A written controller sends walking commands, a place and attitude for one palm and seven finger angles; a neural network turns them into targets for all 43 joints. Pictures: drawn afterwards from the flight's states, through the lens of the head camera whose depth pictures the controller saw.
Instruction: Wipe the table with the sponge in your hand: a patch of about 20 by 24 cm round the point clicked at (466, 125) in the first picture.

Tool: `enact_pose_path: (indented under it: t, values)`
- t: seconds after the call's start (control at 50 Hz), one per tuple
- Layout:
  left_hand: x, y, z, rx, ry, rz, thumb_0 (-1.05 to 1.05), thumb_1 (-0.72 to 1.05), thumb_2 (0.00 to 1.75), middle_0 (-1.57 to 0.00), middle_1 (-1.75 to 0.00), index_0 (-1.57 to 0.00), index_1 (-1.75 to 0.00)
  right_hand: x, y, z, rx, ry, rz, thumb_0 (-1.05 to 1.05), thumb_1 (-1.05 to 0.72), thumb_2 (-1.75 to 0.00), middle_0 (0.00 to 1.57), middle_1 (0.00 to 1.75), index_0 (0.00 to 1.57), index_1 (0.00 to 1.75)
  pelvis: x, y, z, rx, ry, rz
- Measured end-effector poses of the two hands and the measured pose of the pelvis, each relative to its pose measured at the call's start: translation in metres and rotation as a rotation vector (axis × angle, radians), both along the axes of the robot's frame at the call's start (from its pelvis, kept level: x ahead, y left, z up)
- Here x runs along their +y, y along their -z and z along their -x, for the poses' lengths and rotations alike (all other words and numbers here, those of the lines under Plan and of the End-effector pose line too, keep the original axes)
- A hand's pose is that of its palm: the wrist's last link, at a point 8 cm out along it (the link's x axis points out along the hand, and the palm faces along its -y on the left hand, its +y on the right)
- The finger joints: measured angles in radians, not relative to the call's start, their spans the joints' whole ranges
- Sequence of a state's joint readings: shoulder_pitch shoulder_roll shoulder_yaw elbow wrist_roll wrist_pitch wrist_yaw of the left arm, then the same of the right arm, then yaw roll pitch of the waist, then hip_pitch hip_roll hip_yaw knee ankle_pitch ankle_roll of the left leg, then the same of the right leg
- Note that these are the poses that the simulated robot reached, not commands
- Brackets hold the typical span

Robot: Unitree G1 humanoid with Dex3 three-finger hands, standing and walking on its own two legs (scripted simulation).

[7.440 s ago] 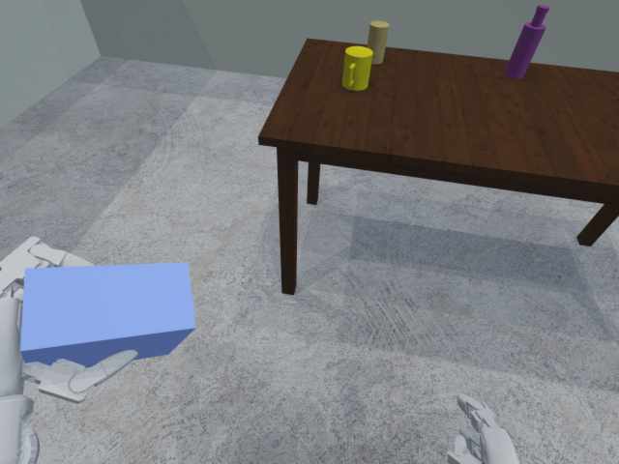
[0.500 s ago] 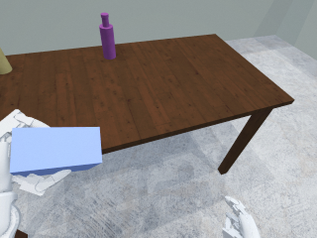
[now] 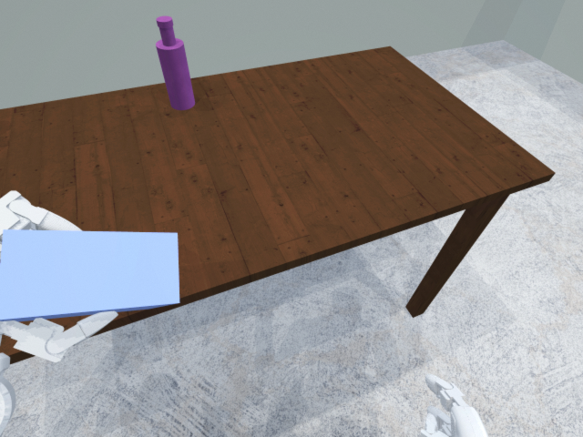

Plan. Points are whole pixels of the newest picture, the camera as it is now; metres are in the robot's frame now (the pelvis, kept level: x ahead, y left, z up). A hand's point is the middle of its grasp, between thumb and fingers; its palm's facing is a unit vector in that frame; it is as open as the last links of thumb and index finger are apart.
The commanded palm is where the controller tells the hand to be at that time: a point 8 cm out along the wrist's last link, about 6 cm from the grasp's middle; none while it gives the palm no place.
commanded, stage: shuffle to correct the standing spot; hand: left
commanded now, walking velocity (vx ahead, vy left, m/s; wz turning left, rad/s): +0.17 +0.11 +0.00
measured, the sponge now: (118, 277) +0.24 +0.19 +0.16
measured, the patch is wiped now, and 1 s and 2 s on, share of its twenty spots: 0.00 0.00 0.00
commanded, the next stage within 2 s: come to a stop and stand still in 0.48 s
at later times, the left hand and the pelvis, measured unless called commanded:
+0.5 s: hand (9, 239) +0.26 +0.29 +0.20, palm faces +0.41 -0.80 -0.43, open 10.5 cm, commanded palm +0.21 +0.33 +0.20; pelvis +0.05 +0.05 +0.00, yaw +0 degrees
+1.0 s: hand (3, 195) +0.31 +0.31 +0.20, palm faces +0.38 -0.81 -0.44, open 10.5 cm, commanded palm +0.26 +0.35 +0.20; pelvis +0.10 +0.07 +0.02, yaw -1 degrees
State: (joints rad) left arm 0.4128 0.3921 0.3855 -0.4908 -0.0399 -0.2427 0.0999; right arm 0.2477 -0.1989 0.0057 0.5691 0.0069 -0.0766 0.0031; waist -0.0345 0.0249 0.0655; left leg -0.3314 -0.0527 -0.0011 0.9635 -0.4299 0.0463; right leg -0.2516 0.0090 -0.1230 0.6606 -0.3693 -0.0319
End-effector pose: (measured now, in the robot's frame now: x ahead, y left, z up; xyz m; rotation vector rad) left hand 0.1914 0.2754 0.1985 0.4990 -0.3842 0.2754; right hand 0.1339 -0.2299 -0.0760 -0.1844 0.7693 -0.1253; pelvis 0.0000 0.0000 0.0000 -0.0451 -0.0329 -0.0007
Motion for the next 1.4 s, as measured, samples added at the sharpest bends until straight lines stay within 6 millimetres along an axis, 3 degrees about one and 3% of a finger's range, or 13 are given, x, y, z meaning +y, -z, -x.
enact_pose_path:
  t: [0.14, 0.32, 0.42, 0.54, 0.62, 0.68, 0.82, 0.94, 1.06, 1.18, 1.22, 1.3, 1.4]
  values:
    - [0.02, 0.002, 0.004, 0.023, -0.057, 0.026, -0.01, -0.53, 0.99, -0.68, -1.34, -0.71, -1.34, 0.003, -0.007, -0.007, 0.075, -0.013, 0.047, 0.02, -0.91, -0.9, 0.2, 0.3, 0.2, 0.3, 0.013, -0.011, -0.012, -0.001, 0.02, -0.031]
    - [0.058, -0.001, -0.031, -0.052, -0.054, -0.034, -0.01, -0.53, 0.99, -0.68, -1.34, -0.71, -1.34, 0.041, -0.004, -0.054, -0.077, 0.024, 0.042, 0.02, -0.91, -0.9, 0.2, 0.3, 0.2, 0.29, 0.045, 0.006, -0.028, -0.027, 0.017, -0.066]
    - [0.052, -0.008, -0.033, -0.026, -0.061, -0.056, -0.01, -0.53, 0.99, -0.68, -1.34, -0.71, -1.34, 0.069, -0.003, -0.073, -0.128, -0.034, -0.049, 0.01, -0.91, -0.9, 0.2, 0.3, 0.2, 0.3, 0.045, 0.005, -0.039, -0.001, 0.012, -0.069]
    - [0.061, -0.012, -0.033, 0.007, -0.1, -0.005, -0.01, -0.53, 1.0, -0.68, -1.34, -0.71, -1.34, 0.079, 0.002, -0.084, -0.015, -0.098, -0.043, 0.01, -0.91, -0.9, 0.2, 0.3, 0.2, 0.3, 0.056, -0.01, -0.062, 0.006, -0.008, -0.061]
    - [0.084, -0.007, -0.05, 0.033, -0.155, 0.021, -0.01, -0.53, 1.0, -0.68, -1.34, -0.71, -1.34, 0.079, -0.007, -0.094, 0.012, -0.092, 0.001, 0.02, -0.91, -0.9, 0.2, 0.3, 0.2, 0.3, 0.068, -0.018, -0.077, 0.013, -0.004, -0.082]
    - [0.097, 0.001, -0.068, 0.015, -0.142, 0.034, -0.01, -0.53, 1.0, -0.68, -1.34, -0.71, -1.34, 0.078, -0.008, -0.111, -0.044, -0.066, 0.044, 0.02, -0.9, -0.9, 0.2, 0.3, 0.2, 0.3, 0.082, -0.007, -0.087, 0.002, 0.006, -0.057]
    - [0.084, -0.005, -0.095, 0.007, -0.039, 0.029, -0.01, -0.53, 1.0, -0.68, -1.34, -0.71, -1.34, 0.095, -0.028, -0.132, -0.123, -0.032, 0.013, 0.02, -0.91, -0.9, 0.2, 0.3, 0.2, 0.29, 0.083, -0.011, -0.09, -0.021, 0.014, -0.079]
    - [0.072, -0.027, -0.083, 0.023, -0.016, -0.05, -0.01, -0.53, 1.0, -0.68, -1.34, -0.71, -1.34, 0.1, -0.03, -0.134, -0.142, -0.048, -0.037, 0.01, -0.91, -0.9, 0.2, 0.3, 0.2, 0.3, 0.075, -0.017, -0.096, -0.009, 0.012, -0.035]
    - [0.085, -0.006, -0.077, 0.122, -0.131, 0.057, -0.01, -0.53, 1.0, -0.68, -1.34, -0.71, -1.34, 0.085, -0.02, -0.122, -0.08, -0.023, -0.013, 0.01, -0.9, -0.9, 0.2, 0.3, 0.2, 0.3, 0.075, -0.02, -0.1, 0.003, 0.019, -0.028]
    - [0.084, 0.011, -0.087, 0.154, -0.14, 0.147, -0.01, -0.53, 1.0, -0.68, -1.34, -0.71, -1.34, 0.073, -0.022, -0.116, -0.033, -0.008, 0.05, 0.02, -0.91, -0.9, 0.2, 0.3, 0.2, 0.3, 0.077, -0.023, -0.103, -0.004, 0.015, -0.032]
    - [0.086, 0.002, -0.094, 0.131, -0.113, 0.083, -0.01, -0.53, 1.0, -0.68, -1.34, -0.71, -1.34, 0.072, -0.025, -0.116, -0.035, -0.015, 0.072, 0.02, -0.91, -0.9, 0.2, 0.3, 0.2, 0.3, 0.078, -0.024, -0.102, -0.001, 0.012, -0.027]
    - [0.119, -0.02, -0.115, -0.002, -0.113, -0.002, -0.01, -0.53, 1.0, -0.68, -1.34, -0.71, -1.34, 0.075, -0.03, -0.115, -0.036, -0.042, 0.074, 0.02, -0.91, -0.9, 0.2, 0.3, 0.2, 0.3, 0.082, -0.023, -0.094, 0.012, 0.034, -0.022]
    - [0.109, -0.009, -0.111, 0.051, -0.017, 0.034, -0.01, -0.53, 1.0, -0.68, -1.34, -0.71, -1.34, 0.086, -0.037, -0.113, -0.094, -0.004, 0.054, 0.02, -0.91, -0.9, 0.2, 0.3, 0.2, 0.3, 0.104, -0.024, -0.095, 0.011, 0.053, -0.03]
